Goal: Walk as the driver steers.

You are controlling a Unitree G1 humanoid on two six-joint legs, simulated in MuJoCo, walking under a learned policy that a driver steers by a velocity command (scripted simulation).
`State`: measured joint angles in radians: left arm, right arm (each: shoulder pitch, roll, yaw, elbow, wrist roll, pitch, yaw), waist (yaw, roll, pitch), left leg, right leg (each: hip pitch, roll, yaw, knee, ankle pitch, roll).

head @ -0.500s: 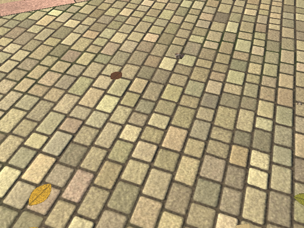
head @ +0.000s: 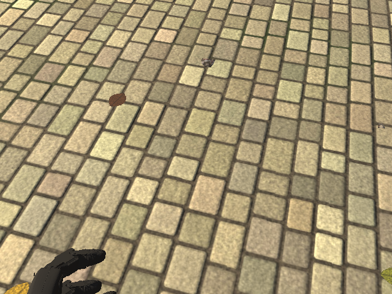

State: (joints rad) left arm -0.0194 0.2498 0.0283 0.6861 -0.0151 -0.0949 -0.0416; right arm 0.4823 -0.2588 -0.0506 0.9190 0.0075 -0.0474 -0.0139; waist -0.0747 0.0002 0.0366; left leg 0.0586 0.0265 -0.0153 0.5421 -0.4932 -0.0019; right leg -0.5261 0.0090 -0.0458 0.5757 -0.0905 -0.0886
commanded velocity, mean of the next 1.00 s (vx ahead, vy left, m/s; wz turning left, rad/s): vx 0.49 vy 0.00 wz -0.12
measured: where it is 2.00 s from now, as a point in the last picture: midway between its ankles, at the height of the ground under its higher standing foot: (225, 153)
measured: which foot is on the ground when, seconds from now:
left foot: up 0.00-0.50, down 0.52-1.00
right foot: down 0.00-0.54, up 0.56-1.00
